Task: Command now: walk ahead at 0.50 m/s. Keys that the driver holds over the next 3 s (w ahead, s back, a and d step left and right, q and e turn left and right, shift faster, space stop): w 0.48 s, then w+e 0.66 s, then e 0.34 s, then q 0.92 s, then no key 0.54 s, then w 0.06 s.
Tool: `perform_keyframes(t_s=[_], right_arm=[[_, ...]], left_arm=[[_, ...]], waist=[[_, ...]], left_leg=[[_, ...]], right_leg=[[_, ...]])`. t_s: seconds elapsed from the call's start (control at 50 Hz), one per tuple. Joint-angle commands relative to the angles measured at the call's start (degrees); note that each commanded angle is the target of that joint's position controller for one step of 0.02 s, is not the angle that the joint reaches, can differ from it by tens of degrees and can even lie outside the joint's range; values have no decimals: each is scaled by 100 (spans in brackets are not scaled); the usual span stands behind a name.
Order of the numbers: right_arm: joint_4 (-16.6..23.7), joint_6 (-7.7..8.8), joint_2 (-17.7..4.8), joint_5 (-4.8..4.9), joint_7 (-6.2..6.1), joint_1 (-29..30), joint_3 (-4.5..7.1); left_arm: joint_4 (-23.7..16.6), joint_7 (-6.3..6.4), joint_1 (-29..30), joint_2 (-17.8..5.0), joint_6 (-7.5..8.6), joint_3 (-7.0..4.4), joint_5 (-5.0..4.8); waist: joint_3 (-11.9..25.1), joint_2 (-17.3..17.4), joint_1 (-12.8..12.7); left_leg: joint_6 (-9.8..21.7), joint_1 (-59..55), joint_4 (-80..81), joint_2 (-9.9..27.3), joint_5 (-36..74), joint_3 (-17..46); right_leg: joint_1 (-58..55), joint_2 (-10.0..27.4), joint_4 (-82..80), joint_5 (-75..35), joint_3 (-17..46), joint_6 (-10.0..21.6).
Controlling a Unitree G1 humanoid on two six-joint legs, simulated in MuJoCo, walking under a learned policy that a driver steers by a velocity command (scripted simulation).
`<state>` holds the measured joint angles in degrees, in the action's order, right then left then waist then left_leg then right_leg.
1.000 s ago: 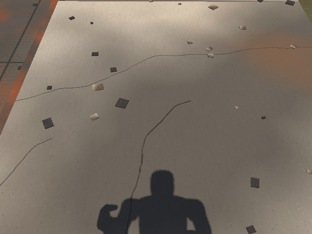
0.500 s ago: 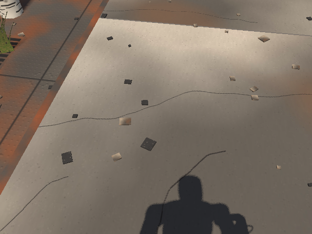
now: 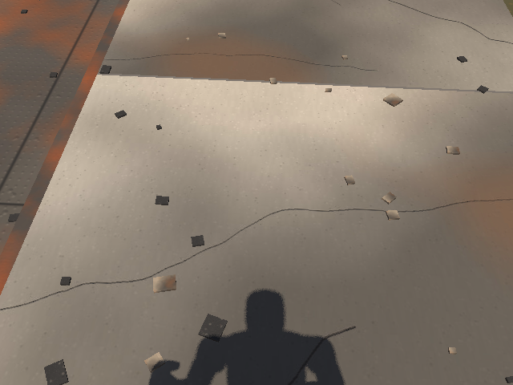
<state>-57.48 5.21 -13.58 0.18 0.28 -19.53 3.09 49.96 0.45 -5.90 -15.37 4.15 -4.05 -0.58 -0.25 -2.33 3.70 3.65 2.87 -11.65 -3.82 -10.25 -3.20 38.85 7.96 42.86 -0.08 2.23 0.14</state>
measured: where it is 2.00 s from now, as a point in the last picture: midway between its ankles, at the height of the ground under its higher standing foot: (290, 269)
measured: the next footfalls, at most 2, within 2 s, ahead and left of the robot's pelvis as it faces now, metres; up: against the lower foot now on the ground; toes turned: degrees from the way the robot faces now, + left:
right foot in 0.20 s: +0.30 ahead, -0.15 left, +0.00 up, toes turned -3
left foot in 0.74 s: +0.61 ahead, +0.08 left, +0.00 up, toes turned -5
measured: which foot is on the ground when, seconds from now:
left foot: down 0.00-0.22, up 0.24-0.72, down 0.74-1.00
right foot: up 0.00-0.18, down 0.20-0.76, up 0.78-1.00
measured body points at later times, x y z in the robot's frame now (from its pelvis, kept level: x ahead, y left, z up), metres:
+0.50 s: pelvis +0.28 -0.07 +0.00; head +0.29 -0.08 +0.45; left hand +0.29 +0.19 -0.13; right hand +0.42 -0.34 -0.12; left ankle +0.41 +0.11 -0.68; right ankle +0.26 -0.15 -0.75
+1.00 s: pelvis +0.55 -0.02 +0.00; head +0.57 -0.02 +0.45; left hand +0.72 +0.23 -0.12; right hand +0.54 -0.30 -0.13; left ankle +0.57 +0.08 -0.75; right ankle +0.58 -0.19 -0.67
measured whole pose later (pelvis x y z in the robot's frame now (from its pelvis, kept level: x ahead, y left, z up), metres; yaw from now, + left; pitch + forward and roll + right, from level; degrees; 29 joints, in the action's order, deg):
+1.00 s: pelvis +0.55 -0.02 +0.00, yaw -13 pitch +1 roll +2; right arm -55.1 6.0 -14.0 -0.8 0.1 -14.3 4.3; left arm 49.1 0.8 -12.1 -16.8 1.8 -5.7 -1.8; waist -1.1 -2.7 1.9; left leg 1.8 8.1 -17.6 -0.7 -10.4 -9.0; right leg 37.3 6.7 61.5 12.9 3.0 1.7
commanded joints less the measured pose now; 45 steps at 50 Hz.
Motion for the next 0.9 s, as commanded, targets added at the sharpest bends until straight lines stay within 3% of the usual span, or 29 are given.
perform_keyframes(t_s=[0.02, 0.08, 0.14, 0.16, 0.18, 0.2, 0.22, 0.24, 0.26, 0.28, 0.3, 0.32, 0.38, 0.42, 0.46, 0.54, 0.64, 0.7, 0.72, 0.74, 0.76, 0.78, 0.8, 0.82, 0.84, 0.86, 0.9], right_arm=[[210, 48, -953, 52, -56, -58, 171], [53, -35, -984, 77, -66, -342, 192], [9, -123, -1083, 97, -102, -300, 247], [40, -147, -1135, 99, -109, -177, 263], [76, -178, -1110, 103, -111, -32, 252], [142, -192, -937, 61, -112, -23, 182], [277, -124, -412, -25, -75, -548, 15], [200, 18, -225, 32, -31, -664, -64], [292, 132, -824, 190, 6, -197, 91], [423, 190, -917, 266, 12, 262, 108], [443, 182, -858, 217, -22, 473, 123], [420, 116, -823, 140, -59, 471, 170], [362, -85, -498, 88, -85, 279, 155], [496, -124, -523, 46, -103, 632, 174], [626, -114, -517, 5, -89, 1022, 183], [886, -44, -386, 13, -29, 1877, 131], [1168, 80, -438, 81, 109, 2591, 79], [1141, 173, -719, 102, 145, 2231, 161], [1008, 196, -869, 92, 124, 1713, 244], [766, 219, -1163, 38, 77, 771, 378], [653, 204, -1624, -33, 16, -229, 483], [572, 145, -1816, -55, 55, -303, 504], [689, 143, -1139, -21, 56, -51, 332], [756, 145, -820, 6, 36, 325, 242], [789, 145, -725, -22, 41, 683, 200], [775, 141, -596, -52, 44, 920, 172], [721, 157, -535, -107, 27, 1066, 168]], left_arm=[[-398, -68, 575, -161, 73, 21, -28], [-577, -169, 995, -200, 108, 48, -64], [-651, -258, 919, -370, 158, 11, -75], [-586, -263, 618, -491, 170, -44, -69], [-385, -246, -54, -655, 172, -148, -49], [-74, -199, -1079, -964, 165, -294, -20], [75, -156, -1907, -1541, 143, -429, 98], [149, -183, -2035, -1342, 117, -355, 22], [80, -189, -1638, -962, 133, -219, -16], [-45, -173, -1162, -743, 139, -152, 6], [-96, -190, -766, -592, 152, -96, 52], [-120, -204, -540, -427, 182, -47, 99], [-4, -211, -604, -464, 231, -49, 96], [94, -145, -799, -631, 241, -89, 97], [178, -79, -990, -672, 211, -94, 83], [342, -16, -1411, -688, 160, -86, 5], [530, 44, -1831, -755, 39, -136, -67], [507, 83, -1696, -860, -37, -204, -78], [459, 82, -1573, -840, -57, -198, -78], [374, 69, -1506, -654, -61, -132, -37], [159, 70, -1524, -330, -65, -18, 104], [59, 46, -2271, 223, 47, 112, -78], [156, 57, -1973, -474, 88, -41, -194], [35, 60, -1505, -702, 93, -117, -237], [23, 85, -1331, -616, 67, -126, -212], [-1, 94, -1230, -543, 27, -165, -147], [-53, 51, -1331, -297, -108, -173, -160]], waist=[[-349, 545, 11], [-485, 554, 114], [-388, 662, -92], [-195, 739, -294], [204, 724, -674], [888, 543, -1062], [1837, -592, -1009], [2321, -1366, -969], [1595, -875, -984], [947, -553, -873], [476, -153, -690], [268, -158, -499], [111, -203, -264], [-58, -92, -295], [-148, -50, -381], [-322, -48, -629], [-477, -105, -789], [-260, -316, -477], [19, -332, -181], [702, -219, 214], [1703, 631, 488], [2303, 2404, 30], [1783, 1598, 159], [1034, 1184, 149], [647, 728, -29], [338, 717, -159], [159, 916, -373]], left_leg=[[770, 279, 563, 1447, 1088, 658], [761, -312, 324, 1703, 1179, 697], [626, -775, -111, 1940, 1867, 752], [554, -794, -453, 1909, 2658, 691], [435, -667, -1223, 1704, 3517, 497], [257, -1, -2471, 1375, 3334, 267], [-102, 2066, -4715, 662, 1192, -11], [-223, 3341, -5982, 28, -2208, 567], [-90, 3943, -6513, 423, -2115, 976], [5, 4054, -6431, 725, -1612, 827], [-4, 3841, -6048, 977, -1127, 700], [-15, 3501, -5660, 1164, -816, 730], [-117, 3073, -5150, 1279, -433, 676], [-226, 3456, -4609, 1307, 57, 663], [-312, 3724, -3965, 1291, 680, 645], [-383, 3492, -2641, 1025, 1601, 468], [-390, 3368, -1763, 799, 1380, 529], [-256, 2562, -1508, 657, 850, 516], [-146, 1801, -1371, 542, 728, 400], [70, 367, -1551, 733, 798, 525], [375, -1356, -1705, 1913, 694, 1767], [1167, -2721, -872, 2964, -456, 4283], [964, -2256, -612, 2716, -1150, 4129], [690, -1489, -536, 2542, -1045, 3145], [577, -697, -367, 2332, -559, 2532], [536, -111, -170, 2141, -203, 2024], [539, 465, 160, 1988, 148, 1368]], right_leg=[[-217, -182, -737, -587, -224, -12], [-50, -258, -1123, -324, -212, 84], [-337, -368, -1362, 268, -233, 306], [-852, -516, -1416, 435, -356, 398], [-1806, -713, -1538, 387, -532, 531], [-3350, -549, -1395, 248, -344, 743], [-5657, 925, -1422, 585, 1822, 1490], [-6321, 1563, -2445, 1427, 3924, 1994], [-5764, 1357, -2590, 1895, 3433, 1697], [-4943, 1146, -2687, 1694, 2604, 1478], [-4069, 911, -2900, 1230, 1971, 1366], [-3496, 700, -3079, 878, 1543, 1258], [-2860, 519, -3483, 399, 982, 1312], [-2903, 518, -3630, 144, 782, 1360], [-3063, 463, -3686, -27, 584, 1302], [-3111, 241, -3678, 1, 326, 1138], [-3711, 468, -3208, 27, 603, 1121], [-3856, 608, -2696, -433, 868, 973], [-3767, 441, -2173, -1065, 784, 866], [-3267, 78, -1053, -1162, 562, 687], [-2112, -475, 833, 578, 161, 445], [-152, -1154, 2457, 3501, 143, 206], [343, -757, 3110, 3388, 636, 229], [566, -521, 3147, 2837, 505, 286], [300, -265, 2997, 2344, 407, 266], [106, -111, 2716, 2031, 401, 254], [-304, 82, 2473, 1740, 369, 243]])
Over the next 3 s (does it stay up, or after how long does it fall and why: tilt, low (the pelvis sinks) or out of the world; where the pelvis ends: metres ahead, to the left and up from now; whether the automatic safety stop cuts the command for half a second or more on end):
stays up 0.86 -0.13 -0.02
